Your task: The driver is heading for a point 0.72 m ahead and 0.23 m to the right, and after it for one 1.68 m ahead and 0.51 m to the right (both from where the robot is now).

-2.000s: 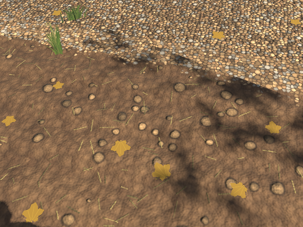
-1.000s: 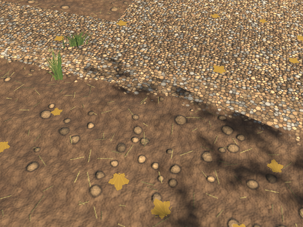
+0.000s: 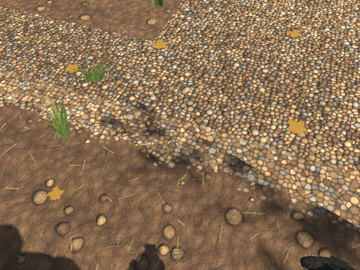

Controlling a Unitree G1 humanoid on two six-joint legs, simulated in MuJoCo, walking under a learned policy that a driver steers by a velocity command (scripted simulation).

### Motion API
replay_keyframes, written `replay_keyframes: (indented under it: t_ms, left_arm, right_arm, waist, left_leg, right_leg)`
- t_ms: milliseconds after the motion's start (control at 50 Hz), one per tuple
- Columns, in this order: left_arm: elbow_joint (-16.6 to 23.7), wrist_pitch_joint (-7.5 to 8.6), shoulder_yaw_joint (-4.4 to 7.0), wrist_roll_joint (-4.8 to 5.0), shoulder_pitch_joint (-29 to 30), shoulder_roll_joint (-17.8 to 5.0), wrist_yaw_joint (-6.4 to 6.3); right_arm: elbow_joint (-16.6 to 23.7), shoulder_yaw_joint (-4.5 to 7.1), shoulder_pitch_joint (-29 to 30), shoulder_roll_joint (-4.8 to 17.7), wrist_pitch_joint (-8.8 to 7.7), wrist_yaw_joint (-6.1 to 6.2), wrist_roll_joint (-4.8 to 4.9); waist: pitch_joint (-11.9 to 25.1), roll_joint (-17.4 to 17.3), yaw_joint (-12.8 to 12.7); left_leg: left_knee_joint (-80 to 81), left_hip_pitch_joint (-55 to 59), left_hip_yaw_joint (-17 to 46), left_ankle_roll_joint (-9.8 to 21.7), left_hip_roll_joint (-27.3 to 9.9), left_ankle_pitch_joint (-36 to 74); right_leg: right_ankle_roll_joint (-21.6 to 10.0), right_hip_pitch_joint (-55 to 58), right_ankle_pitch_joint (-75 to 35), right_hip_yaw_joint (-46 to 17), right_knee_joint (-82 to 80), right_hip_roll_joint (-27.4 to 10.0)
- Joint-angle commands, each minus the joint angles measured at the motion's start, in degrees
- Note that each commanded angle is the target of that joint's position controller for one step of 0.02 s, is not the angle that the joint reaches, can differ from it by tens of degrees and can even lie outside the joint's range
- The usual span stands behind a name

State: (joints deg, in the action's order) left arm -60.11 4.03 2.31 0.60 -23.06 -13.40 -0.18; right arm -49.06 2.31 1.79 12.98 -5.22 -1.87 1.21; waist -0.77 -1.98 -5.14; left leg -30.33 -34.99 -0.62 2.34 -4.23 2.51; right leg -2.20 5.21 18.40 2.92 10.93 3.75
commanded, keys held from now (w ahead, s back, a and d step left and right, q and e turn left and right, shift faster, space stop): w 0.06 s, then w+e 0.94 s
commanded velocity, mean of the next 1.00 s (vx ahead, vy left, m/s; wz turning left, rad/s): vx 0.50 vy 0.00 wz -0.42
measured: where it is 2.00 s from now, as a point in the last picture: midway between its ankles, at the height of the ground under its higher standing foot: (296, 155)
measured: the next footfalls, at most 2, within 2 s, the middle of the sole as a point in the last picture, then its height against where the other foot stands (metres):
left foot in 0.06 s outside the picture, level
right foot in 0.62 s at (243, 268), level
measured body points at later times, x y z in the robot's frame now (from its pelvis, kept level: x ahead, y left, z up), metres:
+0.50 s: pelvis +0.28 +0.02 +0.00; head +0.30 +0.01 +0.45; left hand +0.48 +0.24 -0.11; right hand +0.25 -0.25 -0.14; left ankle +0.19 +0.12 -0.73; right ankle +0.44 -0.16 -0.69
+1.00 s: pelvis +0.55 -0.09 +0.01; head +0.58 -0.12 +0.46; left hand +0.72 +0.15 -0.10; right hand +0.65 -0.41 -0.08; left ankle +0.80 -0.01 -0.68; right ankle +0.46 -0.13 -0.73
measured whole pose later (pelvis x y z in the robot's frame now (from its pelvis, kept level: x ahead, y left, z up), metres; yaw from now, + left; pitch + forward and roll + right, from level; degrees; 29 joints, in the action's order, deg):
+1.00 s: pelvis +0.55 -0.09 +0.01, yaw -28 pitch +3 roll +0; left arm -46.4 3.0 4.6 1.4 -18.9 -15.0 -0.5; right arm -43.7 3.4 0.3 15.8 -6.0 -0.1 0.0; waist -1.4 -2.3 -4.3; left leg -33.1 -36.7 5.3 -2.7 -3.8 2.3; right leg -4.9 -6.5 15.1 -8.0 19.8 6.5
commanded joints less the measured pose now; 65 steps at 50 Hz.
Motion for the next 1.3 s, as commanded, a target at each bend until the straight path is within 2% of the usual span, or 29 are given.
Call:
replay_keyframes:
  t_ms: [20,60,80,100,120,140,180,220,280,400,520,580,620,640,660,680,700,720,740,800,940,1040,1100,1120,1140,1160,1180,1220,1300]
  left_arm:
    - [1.19,-0.57,2.24,0.12,-1.74,-10.31,-0.48]
    - [2.38,-0.96,1.88,-0.21,0.74,-9.64,-0.46]
    - [4.1,-0.68,0.87,-1.3,0.28,-7.37,-0.4]
    - [3.42,0.68,-1.25,-0.34,-7.36,0.63,0.43]
    - [3.02,1.85,0.48,1.39,-2.35,-6.52,0.49]
    - [4.95,2.43,1.42,2.68,3.25,-9.17,0.37]
    - [5.25,1.7,2.13,1.73,6.65,-7.98,-0.64]
    - [4.49,0.07,1.96,1.6,2.81,-4.32,-0.43]
    - [6.13,-1.51,2.42,1.62,5.79,-3.94,-0.59]
    - [10.4,-0.89,2.24,0.52,15.99,-3.26,1.05]
    - [16.36,-1.02,1.43,0.59,25.45,-2.61,3.29]
    - [17.44,-1.37,2.85,0.8,21.13,-5.56,3.97]
    - [14.07,-1.53,6.02,1.17,5.53,-11.21,3.19]
    - [12.59,-2.08,7.62,1.06,-1.01,-17.0,1.77]
    - [14.29,-1.38,7.55,0.71,1.13,-19.87,1.99]
    - [14.48,-0.96,6.01,0.19,-0.33,-14.52,2.13]
    - [14.6,-0.33,5.31,0.17,2.22,-11.69,1.95]
    - [15.61,0.13,4.71,0.54,6.69,-9.88,2.03]
    - [16.6,0.25,4.18,0.42,10.1,-8.22,1.92]
    - [17.56,0.5,4.02,0.18,11.14,-8.69,1.12]
    - [16.97,-0.34,4.61,0.75,4.67,-11.03,-0.67]
    - [16.19,-1.11,4.51,0.98,1.78,-10.5,-1.06]
    - [17.53,-1.51,4.23,0.58,4.08,-9.67,-1.25]
    - [18.88,-1.28,3.18,0.0,5.34,-7.08,-0.91]
    - [20.14,-0.72,2.11,1.13,-1.9,-3.47,-0.89]
    - [20.16,-0.43,2.1,1.67,-3.82,-6.58,-0.84]
    - [19.92,-0.73,3.35,1.86,0.6,-11.44,-0.78]
    - [21.61,-1.29,3.67,0.64,6.96,-11.1,-0.74]
    - [22.87,-2.58,3.26,1.12,6.79,-6.83,-0.14]
  right_arm:
    - [4.91,1.35,4.12,6.4,-1.37,-0.8,0.2]
    - [0.1,3.79,-12.6,11.19,-1.43,-0.24,-0.09]
    - [-2.0,4.92,-24.01,15.78,-1.26,0.54,-1.11]
    - [-2.95,4.83,-25.41,16.75,-0.98,0.21,-1.21]
    - [-2.37,3.39,-23.96,11.04,-0.94,0.4,-0.83]
    - [-1.43,2.7,-18.59,8.99,-1.15,0.77,-0.75]
    - [-0.82,1.62,-11.85,5.47,-1.78,0.53,-1.42]
    - [-1.52,1.56,-10.79,4.83,-2.1,0.36,-2.17]
    - [-2.79,2.03,-12.05,6.54,-2.36,1.04,-2.4]
    - [-3.57,2.45,-14.87,8.7,-1.69,2.97,-2.19]
    - [-5.28,3.3,-20.7,10.67,0.59,3.51,-0.91]
    - [-3.92,4.07,-18.33,13.16,1.76,4.05,-0.38]
    - [-2.81,4.02,-16.38,13.66,2.38,4.29,-0.16]
    - [-1.19,2.9,-17.83,10.3,1.61,4.07,-1.93]
    - [1.84,0.73,-21.72,3.49,-0.79,2.88,-1.65]
    - [3.01,1.83,-13.75,8.91,-3.17,1.94,0.73]
    - [4.26,2.05,-10.4,9.73,-4.19,1.57,1.92]
    - [3.5,2.1,-10.51,9.35,-4.38,2.03,0.9]
    - [3.14,2.72,-10.93,9.98,-3.88,2.49,-0.66]
    - [3.9,3.07,-12.29,9.02,-1.77,2.53,-1.53]
    - [8.93,1.68,1.62,5.76,-1.43,2.06,-1.43]
    - [11.13,2.27,4.33,8.62,-2.62,0.82,-0.7]
    - [9.03,3.61,-5.4,11.32,-3.57,0.97,-1.07]
    - [7.98,4.43,-13.95,13.85,-3.77,1.34,-2.14]
    - [6.63,5.83,-22.02,18.72,-3.06,1.69,-3.08]
    - [6.22,5.06,-22.23,15.33,-2.5,1.25,-1.57]
    - [7.38,3.79,-19.01,10.57,-2.05,1.46,-0.96]
    - [7.64,2.76,-13.47,8.0,-1.08,1.65,-1.56]
    - [6.21,2.84,-12.18,8.11,-1.83,1.48,-1.68]
  waist:
    - [-1.72,6.79,3.32]
    - [8.62,7.51,11.62]
    - [17.79,0.44,14.49]
    - [25.84,-14.14,9.95]
    - [21.18,-7.07,12.34]
    - [12.05,-5.22,11.29]
    - [3.87,0.76,7.39]
    - [2.86,-2.44,4.51]
    - [-0.33,-1.74,3.82]
    - [-2.54,-0.52,6.11]
    - [-4.89,0.16,8.67]
    - [-0.24,-3.39,4.4]
    - [7.87,-2.39,-4.13]
    - [12.93,8.02,-4.28]
    - [20.29,17.6,1.84]
    - [19.35,9.21,-2.27]
    - [12.11,7.27,-1.54]
    - [7.67,1.22,1.59]
    - [5.19,0.59,3.74]
    - [3.67,2.28,6.65]
    - [0.81,6.23,1.64]
    - [0.82,7.8,1.13]
    - [4.63,9.52,6.61]
    - [11.96,6.64,10.7]
    - [21.65,-8.5,9.68]
    - [21.98,-15.29,8.93]
    - [13.09,-7.91,9.9]
    - [2.98,-2.01,8.16]
    - [0.08,-4.12,5.5]
  left_leg:
    - [2.49,1.59,-1.61,2.13,2.49,-6.02]
    - [2.48,25.9,-2.42,5.65,4.08,-3.58]
    - [0.36,45.93,12.4,9.71,-8.68,-1.89]
    - [7.71,62.87,39.24,18.37,-20.84,-12.53]
    - [11.02,58.84,38.0,15.25,-18.53,-17.72]
    - [12.77,49.68,27.85,12.26,-16.86,-14.42]
    - [17.62,33.96,15.56,9.13,-12.3,-6.89]
    - [20.67,27.7,9.86,8.97,-10.94,-5.05]
    - [23.36,24.7,3.36,8.81,-10.28,-1.74]
    - [24.56,27.68,-6.55,6.47,-8.41,2.12]
    - [18.91,41.09,-10.06,5.79,-12.66,11.6]
    - [7.65,42.69,-12.37,3.95,-12.9,37.86]
    - [-14.28,35.02,-14.03,0.91,-9.57,37.79]
    - [-33.21,18.25,-13.8,-1.61,-5.58,5.58]
    - [-50.82,-3.95,-2.7,-4.17,7.47,-36.62]
    - [-53.06,-10.92,6.31,-2.29,4.68,-34.58]
    - [-49.9,-13.79,5.71,-0.74,2.07,-29.19]
    - [-44.43,-10.33,5.58,-0.63,-0.7,-24.86]
    - [-39.93,-6.09,5.29,-1.28,-2.17,-22.53]
    - [-32.41,-0.04,4.82,-3.73,-3.32,-20.27]
    - [-4.19,3.49,2.44,-5.57,2.38,2.04]
    - [3.28,5.52,4.67,-3.68,3.96,-1.07]
    - [6.66,19.0,3.47,-0.31,4.25,-4.69]
    - [4.25,33.65,9.16,3.13,-2.67,-5.32]
    - [6.1,56.39,31.74,12.08,-16.36,-14.69]
    - [11.67,58.22,46.22,13.95,-21.03,-26.83]
    - [12.95,50.7,38.91,11.2,-18.89,-32.14]
    - [15.67,34.97,24.37,8.24,-13.98,-21.8]
    - [21.09,25.83,11.17,8.43,-10.81,-10.5]
  right_leg:
    - [-7.29,3.21,-41.82,-6.67,5.73,-18.41]
    - [-4.72,-3.28,-52.96,-3.46,23.68,-14.43]
    - [-2.85,-18.34,-31.62,-1.64,42.85,-10.15]
    - [-0.03,-39.85,13.22,-5.15,60.44,0.11]
    - [-1.1,-45.48,14.11,-11.9,66.04,-2.78]
    - [-1.73,-48.01,8.58,-10.47,65.68,-5.54]
    - [-1.36,-43.02,0.03,-8.86,59.81,-9.91]
    - [-0.92,-37.71,-2.6,-9.35,57.17,-11.82]
    - [-0.2,-41.65,-7.27,-9.58,53.54,-12.23]
    - [0.37,-43.94,-23.35,-6.04,35.0,-10.77]
    - [-1.88,-48.12,-16.81,-0.98,26.5,-9.01]
    - [-4.92,-37.3,-8.0,4.07,26.31,-3.77]
    - [-8.85,-14.8,-10.79,3.59,20.21,0.29]
    - [-12.66,2.2,-13.1,-14.11,20.08,-10.88]
    - [-24.85,18.01,-3.16,-48.92,10.02,-23.19]
    - [-21.49,18.48,-2.33,-47.52,5.41,-22.24]
    - [-18.86,12.22,-6.01,-38.31,5.54,-20.48]
    - [-16.71,2.88,-11.82,-31.46,5.35,-17.84]
    - [-15.85,-4.74,-17.11,-27.02,4.4,-16.14]
    - [-15.66,-14.27,-24.66,-22.17,2.08,-13.52]
    - [-10.53,-19.07,-19.82,-16.65,2.61,-8.16]
    - [-9.27,-11.74,-15.76,-24.21,8.86,-11.42]
    - [-6.9,-11.68,-23.36,-25.38,17.92,-9.34]
    - [-4.94,-17.79,-20.66,-22.04,30.87,-6.23]
    - [-0.34,-37.61,-1.21,-14.16,51.05,2.02]
    - [0.28,-47.67,15.85,-13.95,60.61,-0.18]
    - [0.58,-51.31,11.26,-14.11,64.78,-3.44]
    - [0.92,-49.02,3.59,-10.76,61.86,-7.31]
    - [1.22,-44.8,-1.36,-9.04,55.83,-10.92]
